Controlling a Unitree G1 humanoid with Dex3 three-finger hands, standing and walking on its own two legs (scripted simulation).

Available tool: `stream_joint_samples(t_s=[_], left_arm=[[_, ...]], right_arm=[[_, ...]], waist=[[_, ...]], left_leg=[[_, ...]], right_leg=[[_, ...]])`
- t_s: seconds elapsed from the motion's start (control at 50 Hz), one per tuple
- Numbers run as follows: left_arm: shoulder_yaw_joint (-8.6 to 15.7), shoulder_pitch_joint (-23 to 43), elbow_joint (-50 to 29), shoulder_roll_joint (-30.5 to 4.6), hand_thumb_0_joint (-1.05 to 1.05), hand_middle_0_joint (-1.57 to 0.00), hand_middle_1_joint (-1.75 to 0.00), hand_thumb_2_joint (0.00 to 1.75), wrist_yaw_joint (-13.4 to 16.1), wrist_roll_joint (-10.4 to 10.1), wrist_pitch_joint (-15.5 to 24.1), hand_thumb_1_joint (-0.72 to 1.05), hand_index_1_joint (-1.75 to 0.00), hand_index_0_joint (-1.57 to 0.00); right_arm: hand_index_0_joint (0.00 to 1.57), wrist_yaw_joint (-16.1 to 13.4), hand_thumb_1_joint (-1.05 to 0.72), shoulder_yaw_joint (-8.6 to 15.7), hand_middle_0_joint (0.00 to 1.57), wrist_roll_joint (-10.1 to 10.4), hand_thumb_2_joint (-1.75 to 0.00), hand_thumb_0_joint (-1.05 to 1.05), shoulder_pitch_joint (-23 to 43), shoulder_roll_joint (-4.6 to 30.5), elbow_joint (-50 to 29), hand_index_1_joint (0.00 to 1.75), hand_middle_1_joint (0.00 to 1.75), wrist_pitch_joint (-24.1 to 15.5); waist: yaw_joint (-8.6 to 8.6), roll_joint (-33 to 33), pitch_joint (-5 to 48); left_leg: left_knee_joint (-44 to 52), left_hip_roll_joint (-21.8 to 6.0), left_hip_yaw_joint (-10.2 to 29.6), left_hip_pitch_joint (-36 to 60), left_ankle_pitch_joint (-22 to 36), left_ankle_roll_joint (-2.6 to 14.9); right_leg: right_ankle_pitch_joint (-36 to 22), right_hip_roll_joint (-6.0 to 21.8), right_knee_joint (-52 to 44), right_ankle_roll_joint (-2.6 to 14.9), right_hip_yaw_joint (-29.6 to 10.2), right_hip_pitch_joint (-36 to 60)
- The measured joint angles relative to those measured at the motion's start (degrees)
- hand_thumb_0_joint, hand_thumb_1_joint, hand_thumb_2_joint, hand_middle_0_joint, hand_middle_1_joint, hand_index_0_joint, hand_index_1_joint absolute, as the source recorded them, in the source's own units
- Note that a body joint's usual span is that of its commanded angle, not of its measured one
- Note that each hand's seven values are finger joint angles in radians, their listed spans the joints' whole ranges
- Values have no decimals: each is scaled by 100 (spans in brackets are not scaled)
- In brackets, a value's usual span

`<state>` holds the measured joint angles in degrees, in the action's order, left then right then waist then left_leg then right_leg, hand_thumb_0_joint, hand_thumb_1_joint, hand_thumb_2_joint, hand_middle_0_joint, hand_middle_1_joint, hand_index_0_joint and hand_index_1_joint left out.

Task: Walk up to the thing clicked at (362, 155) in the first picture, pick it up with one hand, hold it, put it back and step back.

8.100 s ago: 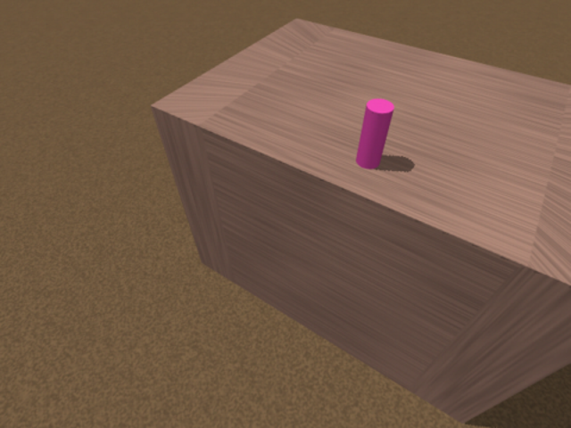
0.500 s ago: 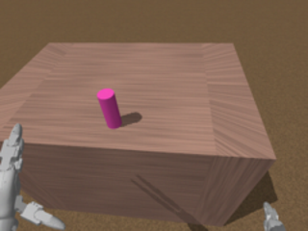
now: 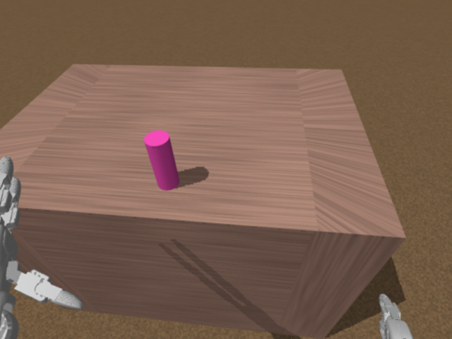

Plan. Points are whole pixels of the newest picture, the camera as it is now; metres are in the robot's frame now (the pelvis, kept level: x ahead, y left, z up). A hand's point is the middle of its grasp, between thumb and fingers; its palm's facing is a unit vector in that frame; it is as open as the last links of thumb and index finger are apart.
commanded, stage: go down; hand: left
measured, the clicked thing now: (163, 161) +0.48 +0.18 +0.05
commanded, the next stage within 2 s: none
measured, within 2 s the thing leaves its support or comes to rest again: neither
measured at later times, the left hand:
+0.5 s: hand (51, 186) +0.31 +0.31 +0.15, palm faces +0.15 -0.98 -0.10, open 17.5 cm
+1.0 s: hand (40, 165) +0.35 +0.34 +0.16, palm faces +0.11 -0.99 +0.01, open 17.7 cm
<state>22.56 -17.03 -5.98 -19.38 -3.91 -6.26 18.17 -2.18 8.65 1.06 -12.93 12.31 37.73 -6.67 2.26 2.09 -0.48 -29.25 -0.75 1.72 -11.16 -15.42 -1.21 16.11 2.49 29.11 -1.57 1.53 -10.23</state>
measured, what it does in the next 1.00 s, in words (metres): stands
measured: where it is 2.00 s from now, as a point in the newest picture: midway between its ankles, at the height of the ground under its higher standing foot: outside the picture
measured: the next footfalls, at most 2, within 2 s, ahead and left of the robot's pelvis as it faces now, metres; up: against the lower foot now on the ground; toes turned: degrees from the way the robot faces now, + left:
none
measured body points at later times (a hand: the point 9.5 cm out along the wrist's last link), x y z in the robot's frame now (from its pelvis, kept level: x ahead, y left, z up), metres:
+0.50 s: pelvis +0.02 +0.01 +0.00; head +0.00 +0.00 +0.45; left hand +0.30 +0.36 +0.16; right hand +0.16 -0.25 -0.08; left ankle +0.01 +0.13 -0.74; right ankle +0.00 -0.14 -0.74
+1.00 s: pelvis +0.00 +0.01 +0.00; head +0.01 +0.01 +0.45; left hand +0.33 +0.39 +0.17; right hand +0.15 -0.25 -0.08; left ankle +0.01 +0.13 -0.74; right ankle +0.00 -0.14 -0.74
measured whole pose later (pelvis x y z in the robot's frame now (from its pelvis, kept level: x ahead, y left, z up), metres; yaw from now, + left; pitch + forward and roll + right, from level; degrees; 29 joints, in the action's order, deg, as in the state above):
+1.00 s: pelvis +0.00 +0.01 +0.00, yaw -1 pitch +3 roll +0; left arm 32.3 25.6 43.9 -38.3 -32.4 -14.7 -1.1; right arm -8.9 -0.7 1.0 -14.0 13.8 38.8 -12.3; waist -1.1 0.1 3.6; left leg -29.3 -1.0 1.2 -17.8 -14.6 -0.7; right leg 14.3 2.2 27.6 -1.9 1.0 -16.5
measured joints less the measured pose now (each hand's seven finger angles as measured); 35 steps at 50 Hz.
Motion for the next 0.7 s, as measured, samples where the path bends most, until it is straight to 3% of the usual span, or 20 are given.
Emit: stream_joint_samples(t_s=[0.08,0.22,0.32,0.44,0.58,0.7], left_arm=[[207,693,496,-181,-2,-6,-6,7,-312,-265,-266,-60,-7,-6],[425,1811,1719,-725,-2,-5,-5,8,-1264,-691,-1019,-60,-7,-5],[691,2298,2291,-910,-2,-4,-5,9,-1746,-943,-1415,-58,-6,-4],[759,2384,2569,-931,-2,-4,-4,9,-2036,-965,-1693,-55,-5,-3],[819,2502,2577,-857,-2,-3,-3,9,-2097,-896,-1777,-54,-4,-3],[915,2891,3032,-1067,-2,-4,-3,9,-2255,-940,-1880,-53,-4,-3]], right_arm=[[5,-102,49,-147,5,55,-5,-1,91,-11,115,5,5,-27],[5,-253,50,-490,5,127,-5,-1,143,-78,61,5,5,-45],[5,-311,50,-608,5,155,-6,-1,-47,-38,-13,5,5,-153],[5,-319,50,-599,5,147,-6,-1,-240,96,-102,5,5,-178],[5,-370,51,-577,5,81,-5,-1,-199,117,-72,5,5,-258],[5,-458,51,-634,5,75,-5,-1,-85,78,77,5,5,-350]], waist=[[-60,-24,22],[-205,-30,95],[-241,-51,273],[-196,-40,385],[-136,-105,394],[-153,-132,400]], left_leg=[[-33,1,25,-64,-4,0],[52,-24,5,-160,44,4],[98,-28,-55,-184,19,21],[92,-22,-131,-200,-42,43],[48,-21,-103,-262,-60,50],[14,-18,-36,-308,-43,41]], right_leg=[[3,0,15,4,24,-46],[-77,-26,-112,7,7,-134],[-82,-29,-175,-9,-49,-173],[-58,-20,-188,-33,-123,-210],[-49,-19,-181,-43,-95,-243],[-54,-19,-166,-30,-29,-253]])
